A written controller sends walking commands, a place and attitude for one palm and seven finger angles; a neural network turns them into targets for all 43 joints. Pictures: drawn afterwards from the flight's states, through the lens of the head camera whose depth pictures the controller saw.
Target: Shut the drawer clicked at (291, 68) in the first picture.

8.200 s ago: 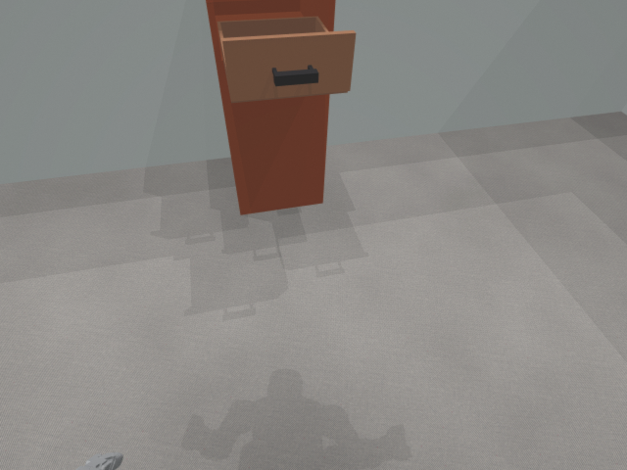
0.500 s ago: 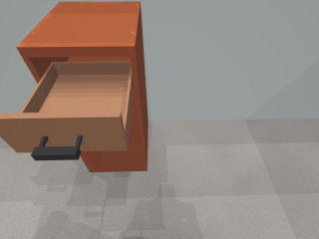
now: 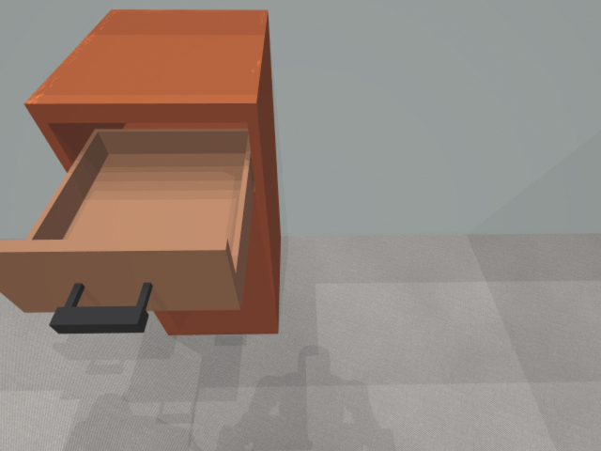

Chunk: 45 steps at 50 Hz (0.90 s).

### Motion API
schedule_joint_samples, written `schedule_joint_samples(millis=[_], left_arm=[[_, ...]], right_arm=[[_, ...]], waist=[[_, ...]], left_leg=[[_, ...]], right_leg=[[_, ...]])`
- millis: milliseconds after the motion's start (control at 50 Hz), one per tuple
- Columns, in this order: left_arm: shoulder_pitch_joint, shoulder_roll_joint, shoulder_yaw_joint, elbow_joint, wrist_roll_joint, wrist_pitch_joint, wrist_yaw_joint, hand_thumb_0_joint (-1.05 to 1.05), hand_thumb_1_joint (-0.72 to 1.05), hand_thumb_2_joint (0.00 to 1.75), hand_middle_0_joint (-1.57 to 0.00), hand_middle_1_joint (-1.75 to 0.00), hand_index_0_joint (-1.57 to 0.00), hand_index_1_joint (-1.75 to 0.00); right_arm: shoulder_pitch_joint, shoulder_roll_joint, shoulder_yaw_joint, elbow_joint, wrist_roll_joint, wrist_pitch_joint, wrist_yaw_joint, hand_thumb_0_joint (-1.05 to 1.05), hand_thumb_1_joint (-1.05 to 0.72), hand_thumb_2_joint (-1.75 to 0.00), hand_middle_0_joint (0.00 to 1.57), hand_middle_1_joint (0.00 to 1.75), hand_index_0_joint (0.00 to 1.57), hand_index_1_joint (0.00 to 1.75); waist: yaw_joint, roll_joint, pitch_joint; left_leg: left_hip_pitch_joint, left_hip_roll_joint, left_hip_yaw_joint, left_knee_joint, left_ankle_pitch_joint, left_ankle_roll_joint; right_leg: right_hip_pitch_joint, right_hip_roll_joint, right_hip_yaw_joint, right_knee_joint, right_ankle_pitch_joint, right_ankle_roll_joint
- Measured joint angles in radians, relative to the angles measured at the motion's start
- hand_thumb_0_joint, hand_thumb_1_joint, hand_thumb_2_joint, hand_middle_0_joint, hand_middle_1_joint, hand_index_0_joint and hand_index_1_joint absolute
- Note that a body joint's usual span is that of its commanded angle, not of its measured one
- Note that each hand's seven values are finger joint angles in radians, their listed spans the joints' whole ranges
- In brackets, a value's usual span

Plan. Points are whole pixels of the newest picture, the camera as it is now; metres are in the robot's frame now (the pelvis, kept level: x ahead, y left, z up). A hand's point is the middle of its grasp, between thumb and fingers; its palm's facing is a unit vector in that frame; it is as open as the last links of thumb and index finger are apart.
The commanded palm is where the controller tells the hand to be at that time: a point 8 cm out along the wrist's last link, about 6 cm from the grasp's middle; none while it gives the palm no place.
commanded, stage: shuffle to correct the standing spot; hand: left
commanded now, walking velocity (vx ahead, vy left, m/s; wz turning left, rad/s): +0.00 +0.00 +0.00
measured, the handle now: (106, 304) +0.29 +0.30 +0.02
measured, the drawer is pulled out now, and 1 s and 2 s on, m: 0.28 0.28 0.28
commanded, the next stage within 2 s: come to a stop and stand still in 0.22 s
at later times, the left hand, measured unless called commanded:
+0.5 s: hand out of the picture +0.02 +0.24 -0.17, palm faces +0.11 -0.96 -0.27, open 7.4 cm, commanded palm none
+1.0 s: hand out of the picture +0.01 +0.18 -0.17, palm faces +0.10 -0.97 -0.20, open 7.3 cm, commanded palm none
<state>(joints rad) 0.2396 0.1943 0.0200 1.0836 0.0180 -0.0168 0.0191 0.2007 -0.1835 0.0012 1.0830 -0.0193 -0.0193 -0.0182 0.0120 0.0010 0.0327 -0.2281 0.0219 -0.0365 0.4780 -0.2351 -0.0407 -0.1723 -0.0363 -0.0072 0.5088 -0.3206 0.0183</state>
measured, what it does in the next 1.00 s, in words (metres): steps on the spot: right foot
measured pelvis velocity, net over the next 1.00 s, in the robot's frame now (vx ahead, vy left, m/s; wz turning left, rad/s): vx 0.01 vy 0.01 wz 0.07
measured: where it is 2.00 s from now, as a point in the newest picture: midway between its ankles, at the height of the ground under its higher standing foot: outside the picture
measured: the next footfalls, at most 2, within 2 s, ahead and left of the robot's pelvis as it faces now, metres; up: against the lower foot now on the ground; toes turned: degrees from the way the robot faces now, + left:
right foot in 0.62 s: +0.02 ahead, -0.08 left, +0.00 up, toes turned +1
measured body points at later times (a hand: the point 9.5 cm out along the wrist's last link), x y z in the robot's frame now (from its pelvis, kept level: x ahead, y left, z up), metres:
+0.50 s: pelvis -0.01 +0.03 +0.00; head +0.02 +0.03 +0.45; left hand +0.02 +0.29 -0.15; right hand +0.05 -0.21 -0.16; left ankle +0.02 +0.13 -0.74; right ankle -0.05 -0.09 -0.68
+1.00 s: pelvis +0.01 +0.01 +0.00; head +0.01 +0.01 +0.45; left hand +0.01 +0.23 -0.16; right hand +0.05 -0.22 -0.16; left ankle -0.01 +0.12 -0.74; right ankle -0.02 -0.08 -0.74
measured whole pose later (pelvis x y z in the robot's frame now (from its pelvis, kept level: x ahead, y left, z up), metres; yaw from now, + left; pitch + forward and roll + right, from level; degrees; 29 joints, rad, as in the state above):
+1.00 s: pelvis +0.01 +0.01 +0.00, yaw +4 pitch -1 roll +0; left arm 0.31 0.16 -0.01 1.05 0.01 -0.02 0.04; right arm 0.27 -0.17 0.01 1.08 -0.02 -0.01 -0.02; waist 0.00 -0.01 0.01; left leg -0.21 0.01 0.06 0.51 -0.29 0.01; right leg -0.15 0.03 -0.07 0.49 -0.34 -0.05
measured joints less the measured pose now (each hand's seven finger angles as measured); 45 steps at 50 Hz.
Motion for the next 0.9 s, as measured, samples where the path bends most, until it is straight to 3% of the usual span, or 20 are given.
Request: schedule_joint_samples(millis=[200,300,340,400,460,520,580,620,660,740,820,900], left_arm=[[-0.024,-0.007,0.014,-0.042,0.001,0.018,0.005,0.00,0.90,0.90,-0.20,-0.30,-0.20,-0.29],[-0.027,-0.003,0.032,-0.082,0.009,0.030,0.010,0.00,0.90,0.90,-0.20,-0.30,-0.20,-0.30],[-0.026,0.009,0.041,-0.089,0.007,0.042,0.012,0.00,0.90,0.90,-0.20,-0.30,-0.20,-0.30],[-0.031,0.020,0.047,-0.084,0.002,0.068,0.020,0.00,0.90,0.90,-0.20,-0.30,-0.20,-0.29],[-0.034,0.025,0.046,-0.078,0.005,0.066,0.015,0.00,0.91,0.90,-0.20,-0.30,-0.20,-0.29],[-0.024,0.018,0.035,-0.077,0.006,0.052,0.009,0.00,0.91,0.90,-0.20,-0.30,-0.20,-0.29],[-0.011,-0.003,0.018,-0.069,0.003,0.040,0.005,0.00,0.91,0.90,-0.19,-0.30,-0.20,-0.29],[0.003,-0.017,0.007,-0.062,0.003,0.024,0.005,0.00,0.91,0.90,-0.19,-0.30,-0.20,-0.29],[0.020,-0.049,-0.012,-0.054,0.008,0.008,0.023,0.00,0.91,0.90,-0.20,-0.30,-0.20,-0.29],[0.079,-0.068,-0.032,-0.062,0.006,-0.008,0.026,0.00,0.93,0.90,-0.20,-0.30,-0.20,-0.29],[0.098,-0.063,-0.035,-0.059,0.003,-0.013,0.025,0.00,0.92,0.90,-0.20,-0.30,-0.20,-0.30],[0.083,-0.046,-0.030,-0.047,-0.004,-0.005,0.026,0.00,0.91,0.90,-0.20,-0.30,-0.20,-0.30]], right_arm=[[0.022,-0.010,-0.012,-0.014,-0.001,0.031,0.002,0.01,-0.91,-0.90,0.20,0.30,0.20,0.30],[0.035,-0.029,-0.033,-0.038,-0.001,0.056,0.005,0.01,-0.91,-0.90,0.20,0.30,0.20,0.30],[0.033,-0.029,-0.037,-0.046,-0.004,0.051,0.008,0.01,-0.91,-0.90,0.20,0.30,0.20,0.30],[0.029,-0.026,-0.038,-0.072,-0.008,0.040,0.008,0.01,-0.91,-0.90,0.20,0.30,0.20,0.30],[0.025,-0.012,-0.032,-0.084,-0.012,0.032,0.003,0.01,-0.91,-0.90,0.20,0.30,0.20,0.30],[0.020,0.006,-0.023,-0.079,-0.014,0.025,0.001,0.01,-0.91,-0.90,0.20,0.30,0.20,0.30],[0.015,0.018,-0.021,-0.069,-0.014,0.020,-0.002,0.01,-0.92,-0.90,0.20,0.30,0.20,0.30],[0.015,0.018,-0.020,-0.058,-0.008,0.018,0.001,0.01,-0.93,-0.90,0.20,0.30,0.20,0.30],[0.011,-0.001,-0.023,-0.056,0.000,0.031,0.009,0.01,-0.93,-0.90,0.20,0.30,0.20,0.30],[0.030,-0.020,-0.026,-0.080,-0.004,0.045,0.032,0.01,-0.93,-0.90,0.20,0.30,0.20,0.30],[0.056,-0.014,-0.019,-0.078,0.000,0.031,0.022,0.01,-0.92,-0.90,0.20,0.30,0.20,0.30],[0.069,0.008,-0.001,-0.042,-0.001,0.018,0.009,0.01,-0.93,-0.90,0.20,0.30,0.20,0.30]], waist=[[-0.005,0.005,0.024],[-0.009,-0.012,0.050],[-0.002,-0.040,0.059],[-0.002,-0.039,0.055],[-0.010,-0.029,0.042],[-0.009,-0.023,0.024],[-0.011,-0.015,0.010],[-0.009,-0.018,0.000],[-0.005,0.027,0.004],[-0.026,0.069,-0.017],[-0.031,0.060,-0.027],[-0.013,0.008,-0.028]], left_leg=[[-0.037,-0.013,-0.003,0.061,-0.021,0.002],[-0.085,-0.027,0.079,0.145,-0.090,0.014],[-0.081,-0.047,0.102,0.128,-0.021,0.042],[-0.089,-0.048,0.109,0.118,-0.028,0.075],[-0.079,-0.047,0.103,0.053,0.010,0.079],[-0.062,-0.048,0.105,-0.008,0.046,0.077],[-0.055,-0.052,0.108,-0.028,0.059,0.070],[-0.062,-0.057,0.115,-0.006,0.048,0.060],[-0.080,-0.024,0.097,0.064,-0.014,0.050],[-0.125,0.003,0.061,0.230,-0.088,0.054],[-0.047,0.007,0.068,0.118,-0.070,0.052],[-0.006,-0.012,0.085,0.077,-0.070,0.054]], right_leg=[[-0.025,-0.014,-0.014,0.057,-0.034,0.000],[-0.044,-0.065,-0.045,0.137,-0.084,0.018],[-0.066,-0.094,-0.038,0.191,-0.103,0.020],[-0.167,-0.060,-0.007,0.417,-0.235,-0.008],[-0.229,-0.030,-0.016,0.536,-0.197,-0.023],[-0.214,-0.019,-0.035,0.453,-0.154,-0.020],[-0.140,-0.010,-0.040,0.248,-0.129,-0.020],[-0.075,-0.008,-0.031,0.078,-0.026,-0.026],[-0.055,0.029,-0.043,0.055,0.006,-0.048],[-0.026,0.072,-0.074,0.010,-0.001,-0.072],[-0.016,0.082,-0.087,0.024,-0.020,-0.074],[0.006,0.063,-0.072,0.018,-0.028,-0.066]])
